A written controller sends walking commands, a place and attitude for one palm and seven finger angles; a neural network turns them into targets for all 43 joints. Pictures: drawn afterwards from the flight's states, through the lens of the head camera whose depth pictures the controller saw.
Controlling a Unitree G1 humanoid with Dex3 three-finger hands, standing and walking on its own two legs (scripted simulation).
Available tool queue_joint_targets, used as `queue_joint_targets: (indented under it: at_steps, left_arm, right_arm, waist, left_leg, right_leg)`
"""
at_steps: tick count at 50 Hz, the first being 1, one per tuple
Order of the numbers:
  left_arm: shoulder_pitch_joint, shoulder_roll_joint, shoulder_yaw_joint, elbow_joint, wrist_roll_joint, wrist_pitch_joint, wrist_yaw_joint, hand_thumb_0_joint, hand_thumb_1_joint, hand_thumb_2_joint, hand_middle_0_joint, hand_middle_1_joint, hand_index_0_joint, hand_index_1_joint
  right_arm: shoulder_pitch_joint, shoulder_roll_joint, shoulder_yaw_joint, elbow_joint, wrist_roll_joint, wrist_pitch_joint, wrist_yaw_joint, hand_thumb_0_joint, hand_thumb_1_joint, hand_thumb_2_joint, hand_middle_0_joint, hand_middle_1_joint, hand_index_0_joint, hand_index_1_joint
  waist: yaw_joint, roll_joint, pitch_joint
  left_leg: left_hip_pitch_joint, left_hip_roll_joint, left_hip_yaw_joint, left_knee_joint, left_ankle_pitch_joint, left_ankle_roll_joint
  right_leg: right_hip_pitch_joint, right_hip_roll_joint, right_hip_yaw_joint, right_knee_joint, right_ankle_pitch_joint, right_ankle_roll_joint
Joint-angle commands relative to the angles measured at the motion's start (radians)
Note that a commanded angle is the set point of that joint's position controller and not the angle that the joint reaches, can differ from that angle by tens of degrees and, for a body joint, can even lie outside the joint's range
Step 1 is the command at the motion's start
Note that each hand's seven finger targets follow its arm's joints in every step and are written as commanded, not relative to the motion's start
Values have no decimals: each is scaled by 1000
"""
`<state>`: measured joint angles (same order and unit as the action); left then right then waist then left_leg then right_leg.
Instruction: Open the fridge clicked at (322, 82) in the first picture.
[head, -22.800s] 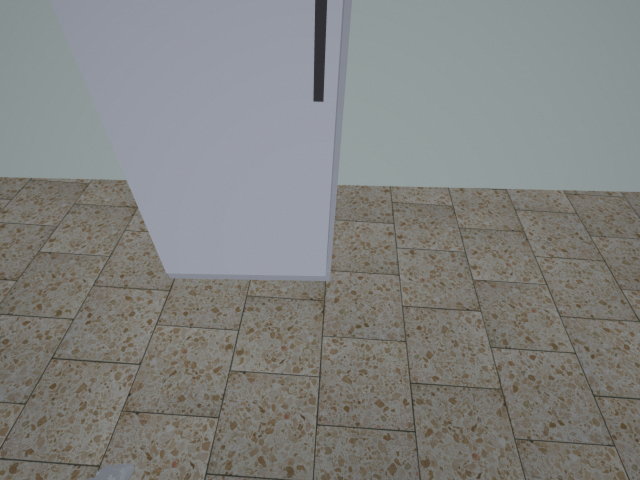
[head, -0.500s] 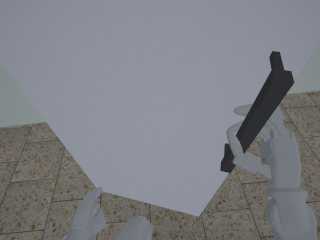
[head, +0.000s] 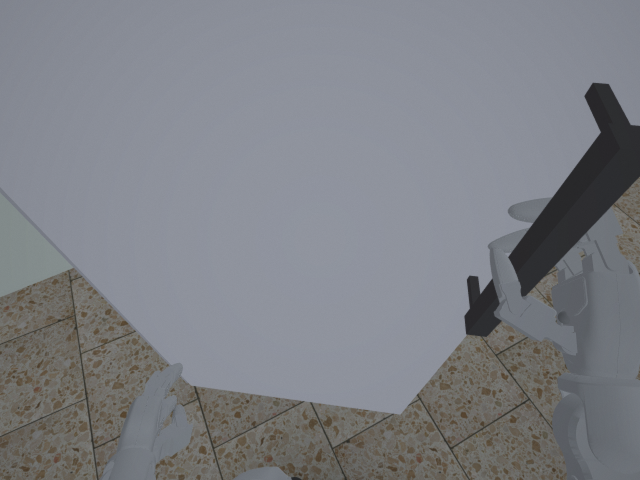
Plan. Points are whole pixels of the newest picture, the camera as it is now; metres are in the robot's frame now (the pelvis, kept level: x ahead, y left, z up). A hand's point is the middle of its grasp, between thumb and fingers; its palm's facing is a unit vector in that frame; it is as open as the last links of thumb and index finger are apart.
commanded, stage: walk backward, drawing the door open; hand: right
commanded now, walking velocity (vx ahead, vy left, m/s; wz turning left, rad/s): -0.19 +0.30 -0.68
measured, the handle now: (523, 241) +0.31 -0.14 +0.19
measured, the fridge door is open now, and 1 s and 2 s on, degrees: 37 71 73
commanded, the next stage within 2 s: stop walking and hold the door back in 0.98 s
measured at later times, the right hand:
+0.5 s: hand out of the picture +0.12 -0.07 +0.18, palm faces +0.55 +0.78 -0.29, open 6.7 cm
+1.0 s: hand out of the picture +0.00 +0.02 +0.19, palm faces +0.79 +0.55 -0.26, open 6.6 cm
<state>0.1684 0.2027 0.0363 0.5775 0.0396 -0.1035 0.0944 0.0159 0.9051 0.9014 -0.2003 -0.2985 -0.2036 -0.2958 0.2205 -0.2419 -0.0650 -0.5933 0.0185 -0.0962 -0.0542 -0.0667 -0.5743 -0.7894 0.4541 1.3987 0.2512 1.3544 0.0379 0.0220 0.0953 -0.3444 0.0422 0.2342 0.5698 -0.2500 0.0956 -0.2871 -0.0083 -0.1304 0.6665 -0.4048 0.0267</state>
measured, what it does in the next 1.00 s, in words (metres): steps to the left, turning right: right foot, then left foot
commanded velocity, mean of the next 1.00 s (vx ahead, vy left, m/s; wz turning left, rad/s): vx -0.20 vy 0.22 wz -0.63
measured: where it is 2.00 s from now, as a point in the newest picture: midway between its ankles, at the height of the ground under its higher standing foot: outside the picture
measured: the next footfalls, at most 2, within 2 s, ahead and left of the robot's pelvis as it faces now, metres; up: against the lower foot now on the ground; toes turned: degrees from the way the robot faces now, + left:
right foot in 0.02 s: +0.01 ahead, -0.10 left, +0.00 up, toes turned -7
left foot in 0.34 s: +0.04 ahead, +0.28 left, +0.00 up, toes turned -9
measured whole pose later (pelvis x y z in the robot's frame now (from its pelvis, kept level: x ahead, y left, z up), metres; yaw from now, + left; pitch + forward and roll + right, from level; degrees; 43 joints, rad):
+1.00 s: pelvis -0.09 +0.36 +0.01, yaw -36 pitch -2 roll +4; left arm 0.19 0.12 -0.02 0.62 0.01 -0.14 0.04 0.01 0.90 0.90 -0.21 -0.30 -0.21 -0.30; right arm 0.19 -0.34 -0.26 -0.41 0.07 -0.09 -0.11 -0.04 -0.61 -0.83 0.46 1.40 0.26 1.36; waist -0.01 -0.06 0.09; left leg -0.32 -0.01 0.02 0.71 -0.38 -0.07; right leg -0.29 -0.13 0.12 0.47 -0.15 0.07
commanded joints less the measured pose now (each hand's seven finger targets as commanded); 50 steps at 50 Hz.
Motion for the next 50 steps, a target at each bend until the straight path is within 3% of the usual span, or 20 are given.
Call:
queue_joint_targets:
  at_steps: [1,2,3,8,13,15,16,17,18,20,22,28,30,31,32,33,34,40,46,50]
  left_arm:
    - [-7,111,41,-147,9,-69,2,0,900,900,-200,-300,-200,-300]
    - [-8,106,28,-123,21,-74,-18,0,900,900,-200,-300,-200,-300]
    - [-57,88,23,-123,13,-80,-29,0,900,900,-200,-300,-200,-300]
    - [-66,100,49,-70,-17,-86,-41,0,900,900,-200,-300,-200,-300]
    - [-101,97,35,-104,-42,-82,-42,0,900,900,-200,-300,-200,-300]
    - [-110,89,31,-105,-49,-76,-41,0,900,900,-200,-300,-200,-300]
    - [-94,53,21,-100,-53,-71,-40,0,900,900,-200,-300,-200,-300]
    - [-134,21,17,-108,-50,-64,-36,0,900,900,-200,-300,-200,-300]
    - [-156,27,19,-103,-40,-67,-25,0,900,900,-200,-300,-200,-300]
    - [-163,53,38,-73,-32,-52,-20,0,900,900,-200,-300,-200,-300]
    - [-159,32,18,-91,-20,-44,-12,0,900,900,-200,-300,-200,-300]
    - [-83,49,14,-122,-13,-44,12,0,900,900,-200,-300,-200,-300]
    - [-27,67,20,-118,-10,-53,16,0,900,900,-200,-300,-200,-300]
    - [4,72,23,-130,-15,-53,14,0,900,900,-200,-300,-200,-300]
    - [-12,108,36,-147,-8,-64,12,0,900,900,-200,-300,-200,-300]
    - [-4,116,32,-117,1,-69,1,0,900,900,-200,-300,-200,-300]
    - [-30,124,36,-106,-1,-75,-18,0,900,900,-200,-300,-200,-300]
    - [-35,110,41,-76,-32,-79,-38,0,900,900,-200,-300,-200,-300]
    - [-63,104,16,-95,-48,-84,-36,0,900,900,-200,-300,-200,-300]
    - [-74,95,12,-89,-40,-85,-39,0,900,900,-200,-300,-200,-300]
  right_arm:
    - [-243,-88,-58,-272,-6,-151,-25,0,-900,-900,450,1400,450,1400]
    - [-242,-133,-96,-245,-43,-176,-15,0,-900,-900,450,1400,450,1400]
    - [-291,-149,-108,-312,-36,-182,-4,0,-900,-900,450,1400,450,1400]
    - [-239,-79,-94,-219,-18,-127,-14,0,-900,-900,450,1400,450,1400]
    - [-246,-142,-180,-160,8,-110,-42,0,-900,-900,450,1400,450,1400]
    - [-237,-185,-232,-154,8,-107,-51,0,-900,-900,450,1400,450,1400]
    - [-250,-202,-237,-177,7,-107,-52,0,-900,-900,450,1400,450,1400]
    - [-228,-273,-292,-193,5,-99,-57,0,-900,-900,450,1400,450,1400]
    - [-214,-318,-345,-193,3,-106,-59,0,-900,-900,450,1400,450,1400]
    - [-246,-335,-368,-212,5,-104,-56,0,-900,-900,450,1400,450,1400]
    - [-191,-239,-308,-215,15,-120,-42,0,-900,-900,450,1400,450,1400]
    - [-152,-215,-286,-224,26,-110,-53,0,-900,-900,450,1400,450,1400]
    - [-141,-197,-258,-217,35,-105,-51,0,-900,-900,450,1400,450,1400]
    - [-178,-187,-236,-239,36,-112,-53,0,-900,-900,450,1400,450,1400]
    - [-209,-183,-220,-250,28,-130,-51,0,-900,-900,450,1400,450,1400]
    - [-208,-227,-231,-236,3,-150,-41,0,-900,-900,450,1400,450,1400]
    - [-211,-254,-274,-219,-17,-167,-29,0,-900,-900,450,1400,450,1400]
    - [-228,-189,-228,-200,-3,-116,-29,0,-900,-900,450,1400,450,1400]
    - [-210,-217,-271,-123,28,-107,-64,0,-900,-900,450,1400,450,1400]
    - [-199,-278,-344,-99,29,-110,-78,0,-900,-900,450,1400,450,1400]
  waist:
    - [-10,-322,-340]
    - [-17,-201,-315]
    - [-15,-114,-292]
    - [-33,-282,-223]
    - [-36,-333,-218]
    - [-48,-212,-211]
    - [-44,-2,-231]
    - [-58,296,-232]
    - [-82,369,-237]
    - [-55,250,-248]
    - [-52,149,-211]
    - [-62,152,-266]
    - [-29,8,-285]
    - [11,-100,-314]
    - [-2,-322,-269]
    - [-32,-360,-288]
    - [-48,-247,-280]
    - [-34,-299,-223]
    - [-23,-379,-214]
    - [-54,-227,-230]
  left_leg:
    - [-407,-26,-184,487,-352,-154]
    - [-428,-22,-299,590,-354,-150]
    - [-427,-10,-309,594,-280,-132]
    - [-117,-19,-260,398,-50,-153]
    - [168,-74,-175,127,-135,-175]
    - [292,-77,-146,-69,-33,-185]
    - [266,3,-186,-216,12,-167]
    - [203,208,-377,-319,-20,-86]
    - [96,350,-524,-349,20,11]
    - [93,354,-516,-335,-134,23]
    - [192,278,-305,-242,131,53]
    - [231,269,-206,-202,280,63]
    - [171,216,-157,-72,284,24]
    - [34,163,-115,124,233,-25]
    - [-290,32,-97,357,-146,-112]
    - [-400,-7,-220,524,-390,-154]
    - [-421,-5,-277,585,-331,-146]
    - [-200,-47,-210,459,-42,-166]
    - [11,-75,-182,250,-166,-173]
    - [279,-77,-164,-176,32,-171]
  right_leg:
    - [595,-540,712,-344,1139,-180]
    - [563,-578,738,-302,1210,-260]
    - [506,-524,644,-296,1125,-232]
    - [184,-279,257,-288,706,-102]
    - [-46,-251,297,-334,195,-121]
    - [-140,-170,257,-227,-13,-83]
    - [-103,-54,198,-44,-68,-41]
    - [-195,41,109,289,-186,3]
    - [-247,50,148,615,-264,-4]
    - [-279,5,185,753,-209,11]
    - [-301,-17,99,711,-140,33]
    - [-60,-26,7,108,-161,-10]
    - [84,-29,5,-180,18,-10]
    - [259,-88,95,-296,199,-24]
    - [435,-361,489,-370,604,-99]
    - [488,-564,758,-353,1051,-207]
    - [476,-557,672,-316,1083,-245]
    - [242,-234,238,-305,692,-89]
    - [65,-255,338,-397,256,-138]
    - [-61,-156,282,-214,97,-75]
